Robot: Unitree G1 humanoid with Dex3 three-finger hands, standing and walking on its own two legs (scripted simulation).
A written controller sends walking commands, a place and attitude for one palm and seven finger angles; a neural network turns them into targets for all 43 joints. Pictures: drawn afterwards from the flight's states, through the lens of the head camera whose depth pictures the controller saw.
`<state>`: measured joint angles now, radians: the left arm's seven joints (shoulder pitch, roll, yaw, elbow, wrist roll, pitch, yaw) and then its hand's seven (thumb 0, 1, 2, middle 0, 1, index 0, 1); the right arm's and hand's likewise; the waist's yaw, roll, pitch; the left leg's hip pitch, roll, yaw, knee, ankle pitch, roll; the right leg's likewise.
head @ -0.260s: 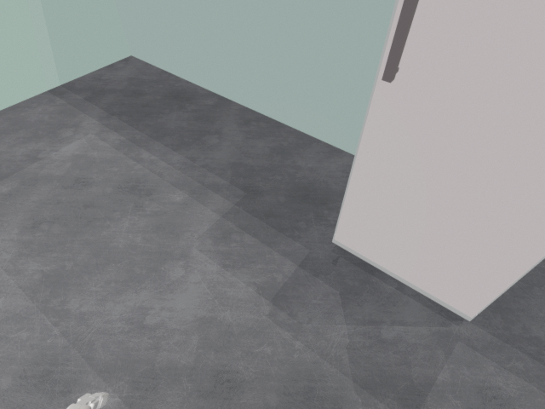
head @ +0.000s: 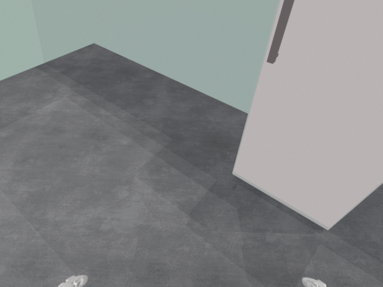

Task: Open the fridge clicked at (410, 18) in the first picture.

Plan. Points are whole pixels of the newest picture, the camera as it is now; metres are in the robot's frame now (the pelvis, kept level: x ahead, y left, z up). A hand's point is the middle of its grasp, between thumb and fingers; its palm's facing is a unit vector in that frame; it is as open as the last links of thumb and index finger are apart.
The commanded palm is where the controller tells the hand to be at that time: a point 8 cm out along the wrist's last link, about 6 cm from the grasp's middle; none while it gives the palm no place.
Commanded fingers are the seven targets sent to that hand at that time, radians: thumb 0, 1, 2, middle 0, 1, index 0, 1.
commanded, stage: stand and wait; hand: left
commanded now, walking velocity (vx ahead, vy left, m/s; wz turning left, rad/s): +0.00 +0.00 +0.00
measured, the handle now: (290, 3) +0.85 -0.23 +0.26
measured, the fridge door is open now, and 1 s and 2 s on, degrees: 0 0 0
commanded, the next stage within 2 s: look at it before walking up in 0.56 s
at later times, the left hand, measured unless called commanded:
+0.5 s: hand out of the picture +0.06 +0.25 -0.15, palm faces -0.02 -0.94 -0.34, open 7.3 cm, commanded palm none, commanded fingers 0.00 0.90 0.90 -0.20 -0.30 -0.20 -0.30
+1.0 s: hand out of the picture +0.06 +0.24 -0.15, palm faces -0.03 -0.94 -0.33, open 7.3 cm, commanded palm none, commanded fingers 0.00 0.90 0.90 -0.20 -0.30 -0.20 -0.30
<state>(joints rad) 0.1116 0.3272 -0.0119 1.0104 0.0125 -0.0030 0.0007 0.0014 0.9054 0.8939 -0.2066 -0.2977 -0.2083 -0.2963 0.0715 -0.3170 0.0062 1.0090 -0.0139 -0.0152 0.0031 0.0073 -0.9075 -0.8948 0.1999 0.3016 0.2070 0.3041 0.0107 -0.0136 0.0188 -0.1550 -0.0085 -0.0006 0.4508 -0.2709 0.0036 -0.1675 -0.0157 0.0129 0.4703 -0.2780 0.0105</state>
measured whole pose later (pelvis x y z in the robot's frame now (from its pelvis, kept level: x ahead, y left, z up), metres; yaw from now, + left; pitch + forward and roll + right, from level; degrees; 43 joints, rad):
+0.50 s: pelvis -0.01 -0.01 +0.00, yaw +0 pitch -2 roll +0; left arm 0.14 0.35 0.00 1.08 0.01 0.00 0.00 0.00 0.91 0.89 -0.21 -0.30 -0.21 -0.30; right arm 0.12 -0.34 0.00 1.10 -0.01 -0.01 0.00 0.01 -0.91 -0.89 0.20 0.30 0.21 0.30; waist 0.00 -0.01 0.04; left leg -0.14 0.00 0.00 0.39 -0.22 -0.01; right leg -0.15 0.00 0.01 0.41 -0.23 0.00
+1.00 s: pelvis -0.02 -0.01 +0.01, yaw +0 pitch -2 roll +0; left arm 0.13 0.34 -0.01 1.08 0.01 -0.01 0.00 0.00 0.91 0.89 -0.21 -0.30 -0.21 -0.30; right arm 0.12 -0.33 0.00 1.11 -0.01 -0.01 0.01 0.01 -0.91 -0.89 0.20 0.30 0.21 0.30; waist 0.00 -0.01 0.04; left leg -0.13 0.01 0.00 0.36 -0.20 -0.01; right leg -0.14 0.00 0.01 0.38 -0.20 0.00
